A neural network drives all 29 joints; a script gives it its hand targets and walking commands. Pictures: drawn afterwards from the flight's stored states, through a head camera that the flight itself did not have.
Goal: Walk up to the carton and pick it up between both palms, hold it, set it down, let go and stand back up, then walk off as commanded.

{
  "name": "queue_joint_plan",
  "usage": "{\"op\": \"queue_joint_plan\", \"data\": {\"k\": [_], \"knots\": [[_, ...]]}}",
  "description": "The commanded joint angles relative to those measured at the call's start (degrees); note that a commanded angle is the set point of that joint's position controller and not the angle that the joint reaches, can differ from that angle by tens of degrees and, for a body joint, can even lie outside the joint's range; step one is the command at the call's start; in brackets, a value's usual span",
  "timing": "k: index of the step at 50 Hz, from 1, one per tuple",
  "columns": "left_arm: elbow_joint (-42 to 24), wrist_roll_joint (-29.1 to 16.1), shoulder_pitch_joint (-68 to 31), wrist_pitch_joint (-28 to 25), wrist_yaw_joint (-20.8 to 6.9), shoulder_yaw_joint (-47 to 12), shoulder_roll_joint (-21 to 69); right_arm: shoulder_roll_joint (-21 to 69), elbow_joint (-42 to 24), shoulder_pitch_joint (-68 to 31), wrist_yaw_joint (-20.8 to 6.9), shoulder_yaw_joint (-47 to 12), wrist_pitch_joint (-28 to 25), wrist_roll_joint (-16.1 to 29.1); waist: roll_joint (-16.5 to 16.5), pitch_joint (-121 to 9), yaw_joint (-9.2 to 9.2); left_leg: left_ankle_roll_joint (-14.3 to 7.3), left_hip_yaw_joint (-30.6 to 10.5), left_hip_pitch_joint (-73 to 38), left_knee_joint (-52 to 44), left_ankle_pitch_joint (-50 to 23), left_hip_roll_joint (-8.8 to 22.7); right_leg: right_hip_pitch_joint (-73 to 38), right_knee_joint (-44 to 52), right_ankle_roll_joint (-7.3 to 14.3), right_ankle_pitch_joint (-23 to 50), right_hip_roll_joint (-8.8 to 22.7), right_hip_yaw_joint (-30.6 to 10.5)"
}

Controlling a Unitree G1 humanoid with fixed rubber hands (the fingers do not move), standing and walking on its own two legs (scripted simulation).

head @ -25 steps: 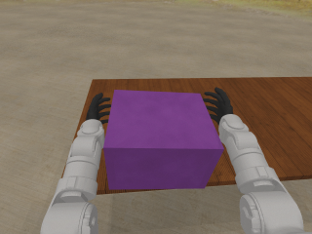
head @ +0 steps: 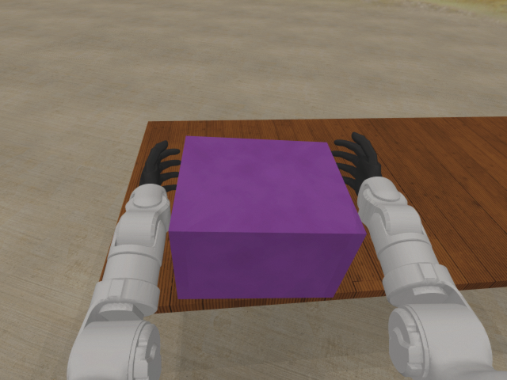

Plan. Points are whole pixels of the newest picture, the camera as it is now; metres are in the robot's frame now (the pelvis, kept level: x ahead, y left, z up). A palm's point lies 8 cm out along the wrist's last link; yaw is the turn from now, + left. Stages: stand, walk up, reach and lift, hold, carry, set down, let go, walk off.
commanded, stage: reach and lift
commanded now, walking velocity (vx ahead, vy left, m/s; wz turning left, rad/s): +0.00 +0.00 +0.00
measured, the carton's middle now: (257, 215) +0.37 +0.04 +0.10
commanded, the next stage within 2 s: hold in 0.18 s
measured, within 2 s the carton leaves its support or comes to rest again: neither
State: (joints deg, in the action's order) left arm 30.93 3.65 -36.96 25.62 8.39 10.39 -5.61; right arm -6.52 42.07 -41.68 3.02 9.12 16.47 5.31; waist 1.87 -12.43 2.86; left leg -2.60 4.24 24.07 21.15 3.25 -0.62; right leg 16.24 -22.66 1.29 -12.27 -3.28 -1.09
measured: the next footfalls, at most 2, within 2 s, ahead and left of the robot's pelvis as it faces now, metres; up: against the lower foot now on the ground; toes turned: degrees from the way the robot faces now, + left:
none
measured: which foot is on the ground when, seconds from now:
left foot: down 0.00-1.00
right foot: down 0.00-1.00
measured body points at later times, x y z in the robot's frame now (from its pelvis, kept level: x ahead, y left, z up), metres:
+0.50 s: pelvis -0.01 +0.00 +0.00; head -0.07 +0.02 +0.45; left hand +0.36 +0.22 +0.17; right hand +0.40 -0.13 +0.19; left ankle +0.08 +0.08 -0.74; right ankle -0.01 -0.11 -0.74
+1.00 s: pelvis -0.02 +0.01 +0.00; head -0.09 +0.04 +0.44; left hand +0.35 +0.21 +0.18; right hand +0.38 -0.13 +0.20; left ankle +0.08 +0.08 -0.74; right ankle -0.01 -0.11 -0.74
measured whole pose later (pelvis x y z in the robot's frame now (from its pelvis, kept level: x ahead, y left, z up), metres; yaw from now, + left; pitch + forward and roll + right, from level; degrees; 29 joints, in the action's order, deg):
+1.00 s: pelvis -0.02 +0.01 +0.00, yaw +0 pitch +3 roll -2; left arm 26.4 4.5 -37.4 32.5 8.1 10.3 -5.6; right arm -6.6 39.9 -42.7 2.8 9.9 21.5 5.6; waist 1.9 -13.3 1.4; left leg -2.6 4.1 22.3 21.1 2.2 -0.6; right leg 14.5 -22.6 0.8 -10.9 -3.3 -1.1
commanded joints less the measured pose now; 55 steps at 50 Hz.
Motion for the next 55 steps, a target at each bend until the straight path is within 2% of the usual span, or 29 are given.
{"op": "queue_joint_plan", "data": {"k": [1, 2, 5, 12, 14, 17, 18, 22, 25, 29, 30, 31, 33, 36, 40, 42, 44, 45, 46, 52, 54, 55], "knots": [[-22.43, -7.14, -49.01, -2.17, -9.58, -30.55, 43.47, 32.80, -18.31, -44.40, -5.15, -19.77, -4.43, 6.21, -6.20, -29.91, -8.27, 6.57, -10.58, -46.24, -0.47, -12.20, 4.09, 1.95, 8.81, -1.95, 14.38, 1.25, 1.46], [-21.78, -7.15, -48.01, -1.79, -9.67, -30.10, 42.56, 33.39, -19.72, -45.32, -4.90, -20.36, -4.44, 6.36, -5.58, -29.34, -7.84, 5.99, -10.05, -45.58, -0.43, -11.87, 3.68, 1.63, 9.07, -2.27, 14.50, 1.48, 1.26], [-21.56, -7.31, -47.75, -1.17, -10.05, -29.76, 42.40, 33.09, -20.04, -45.19, -4.53, -20.11, -3.81, 6.17, -4.97, -28.75, -8.10, 5.71, -9.95, -44.87, -0.73, -10.97, 3.56, 1.11, 9.14, -2.37, 14.61, 1.64, 1.08], [-23.10, -7.63, -46.57, 0.87, -11.00, -30.37, 42.90, 32.32, -20.69, -44.44, -4.02, -19.57, -2.14, 6.72, -5.65, -25.18, -10.14, 5.91, -10.03, -43.30, -1.81, -9.21, 3.46, -0.03, 9.36, -2.25, 14.18, 1.76, 0.78], [-24.40, -7.51, -46.48, 1.32, -11.20, -29.94, 42.45, 33.36, -22.38, -44.85, -3.93, -20.79, -1.80, 7.35, -5.10, -25.88, -9.54, 5.30, -9.71, -42.68, -1.84, -9.08, 2.98, -0.87, 9.38, -2.47, 14.74, 1.83, 0.55], [-23.70, -7.28, -46.44, 2.22, -11.59, -29.66, 42.39, 32.76, -22.12, -45.58, -3.89, -19.89, -1.15, 7.23, -5.51, -24.17, -10.12, 5.40, -9.79, -42.06, -2.46, -7.19, 3.12, -0.38, 9.67, -2.22, 13.23, 1.91, 0.40], [-22.43, -7.03, -45.16, 2.66, -11.78, -28.84, 41.99, 32.68, -22.62, -46.05, -3.88, -20.03, -0.93, 7.23, -4.73, -23.04, -9.69, 5.00, -9.56, -41.14, -2.85, -6.16, 2.99, -0.45, 9.99, -2.31, 12.45, 2.04, 0.23], [-23.15, -6.88, -46.58, 3.38, -12.34, -28.81, 42.10, 31.70, -20.59, -44.88, -4.01, -18.24, 0.13, 6.46, -5.12, -21.96, -11.25, 5.35, -9.80, -40.73, -3.91, -3.39, 3.29, -0.09, 10.10, -1.97, 10.64, 2.13, 0.24], [-23.21, -7.32, -46.40, 3.92, -12.33, -29.53, 43.12, 31.62, -21.39, -45.86, -4.30, -18.09, 0.27, 6.55, -5.59, -21.94, -11.53, 5.48, -9.87, -39.90, -4.50, -1.83, 3.50, -0.21, 10.22, -1.63, 9.58, 2.11, 0.06], [-24.76, -8.13, -48.50, 3.66, -12.09, -30.17, 43.06, 32.66, -22.40, -47.10, -4.60, -18.89, 0.39, 6.87, -5.58, -23.72, -11.10, 5.37, -9.85, -39.91, -4.53, -1.16, 3.54, 0.19, 10.07, -1.57, 8.80, 1.95, 0.12], [-24.79, -8.33, -49.48, 3.59, -11.92, -30.77, 43.48, 32.19, -22.15, -47.54, -4.83, -18.14, 0.32, 6.57, -6.46, -23.71, -11.72, 5.74, -10.00, -39.85, -4.64, -0.17, 3.71, 0.99, 10.05, -1.27, 8.01, 1.99, 0.14], [-23.85, -8.48, -49.83, 3.63, -11.79, -31.03, 43.66, 31.89, -21.89, -48.67, -5.08, -17.78, 0.19, 6.43, -6.79, -23.78, -11.59, 5.84, -10.01, -39.33, -4.92, 1.19, 3.78, 1.52, 10.19, -1.10, 6.44, 1.96, 0.25], [-22.22, -7.93, -49.19, 3.78, -11.78, -29.97, 43.31, 32.25, -21.18, -49.13, -5.38, -17.30, 0.20, 5.81, -5.58, -22.80, -11.22, 5.17, -9.93, -38.92, -5.42, 2.58, 3.99, 1.71, 10.35, -1.13, 5.54, 2.07, 0.17], [-19.89, -6.61, -50.38, 3.87, -11.82, -28.19, 42.49, 31.18, -17.89, -49.66, -6.05, -15.46, 0.23, 4.52, -5.45, -20.38, -11.08, 4.73, -9.69, -37.29, -6.63, 6.98, 4.11, 2.71, 10.68, -1.00, 1.62, 2.21, 0.38], [-18.48, -5.88, -51.00, 3.68, -12.07, -26.76, 41.78, 31.11, -15.53, -49.49, -6.56, -14.48, 0.09, 3.99, -5.73, -19.15, -10.59, 4.29, -9.30, -35.89, -7.40, 8.93, 4.07, 2.77, 10.71, -0.86, -0.15, 2.38, 0.36], [-18.25, -6.15, -51.70, 3.37, -12.15, -26.84, 41.93, 30.75, -13.92, -49.01, -6.95, -13.83, 0.15, 3.48, -5.86, -18.56, -10.98, 4.41, -9.68, -35.74, -8.09, 10.55, 4.56, 3.14, 10.51, -0.84, -1.18, 2.23, 0.61], [-17.75, -6.32, -51.50, 3.20, -12.23, -26.63, 42.03, 30.94, -13.82, -49.49, -7.05, -13.69, 0.02, 3.30, -5.04, -19.13, -10.77, 4.28, -9.85, -35.51, -8.00, 10.47, 4.69, 2.81, 10.36, -0.83, -0.96, 2.23, 0.64], [-17.94, -6.36, -51.84, 3.09, -12.25, -26.98, 42.32, 31.28, -13.94, -49.44, -7.14, -13.60, -0.06, 3.21, -5.69, -19.45, -10.86, 4.38, -9.89, -35.61, -8.00, 10.90, 4.64, 2.81, 10.37, -0.87, -1.04, 2.42, 0.38], [-18.66, -6.67, -51.84, 2.91, -12.19, -27.59, 42.29, 30.91, -13.56, -48.81, -7.21, -13.34, -0.10, 3.02, -5.52, -19.71, -11.49, 4.61, -10.43, -35.67, -8.11, 10.65, 5.00, 2.23, 10.04, -0.74, 0.14, 2.28, 0.44], [-17.21, -5.63, -49.63, 3.38, -12.83, -25.68, 41.08, 31.28, -13.11, -47.95, -6.87, -13.73, 0.05, 3.23, -4.74, -18.33, -10.81, 3.93, -9.78, -36.34, -7.53, 9.01, 4.44, 1.55, 10.56, -1.02, 0.62, 2.77, 0.15], [-18.14, -5.91, -50.13, 3.28, -13.10, -26.00, 41.03, 31.43, -13.34, -47.58, -6.59, -13.95, 0.12, 3.25, -4.87, -18.84, -11.19, 4.05, -9.52, -37.15, -7.35, 8.07, 4.10, 1.61, 10.93, -1.16, 0.70, 2.90, 0.10], [-18.25, -5.61, -49.66, 3.28, -13.13, -25.54, 40.75, 32.01, -13.72, -47.56, -6.51, -14.67, 0.16, 3.66, -4.68, -18.68, -10.58, 3.92, -9.38, -37.60, -6.93, 6.90, 3.91, 1.75, 10.87, -1.31, 1.29, 2.93, 0.03]]}}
